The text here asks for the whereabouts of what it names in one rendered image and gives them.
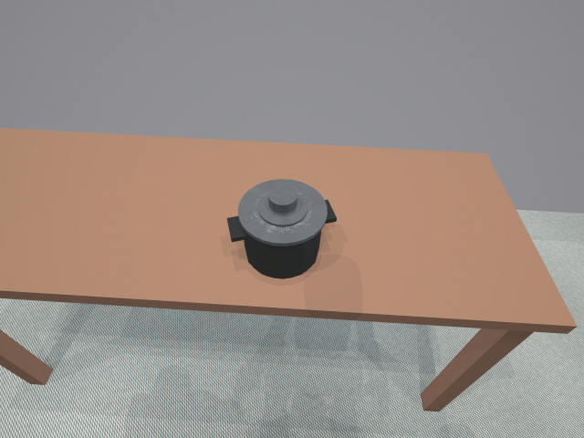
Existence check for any pot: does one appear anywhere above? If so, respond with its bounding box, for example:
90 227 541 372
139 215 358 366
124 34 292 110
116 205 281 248
227 200 337 278

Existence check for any knob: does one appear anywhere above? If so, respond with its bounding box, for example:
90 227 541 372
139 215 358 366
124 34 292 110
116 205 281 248
268 185 297 214

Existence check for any table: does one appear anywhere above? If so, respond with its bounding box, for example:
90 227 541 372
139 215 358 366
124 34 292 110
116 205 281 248
0 128 577 412

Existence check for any lid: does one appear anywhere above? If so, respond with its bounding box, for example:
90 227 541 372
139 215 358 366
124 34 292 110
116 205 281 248
238 179 328 246

